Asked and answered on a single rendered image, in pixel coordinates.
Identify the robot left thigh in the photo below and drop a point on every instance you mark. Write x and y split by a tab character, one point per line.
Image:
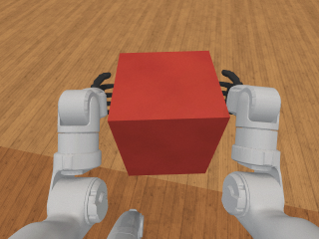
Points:
130	225

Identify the robot right forearm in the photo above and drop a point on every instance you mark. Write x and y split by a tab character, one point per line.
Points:
257	111

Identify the robot left upper arm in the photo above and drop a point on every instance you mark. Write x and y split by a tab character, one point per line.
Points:
75	205

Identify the robot left forearm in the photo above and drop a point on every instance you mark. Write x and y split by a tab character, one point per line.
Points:
78	126

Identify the robot left hand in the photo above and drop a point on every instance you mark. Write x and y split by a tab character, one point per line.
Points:
97	84

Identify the robot right hand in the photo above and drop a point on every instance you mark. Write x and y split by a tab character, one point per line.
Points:
235	82

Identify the robot right upper arm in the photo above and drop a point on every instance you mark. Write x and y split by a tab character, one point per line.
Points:
256	200

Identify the carton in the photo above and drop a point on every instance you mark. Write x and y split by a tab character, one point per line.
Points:
167	112

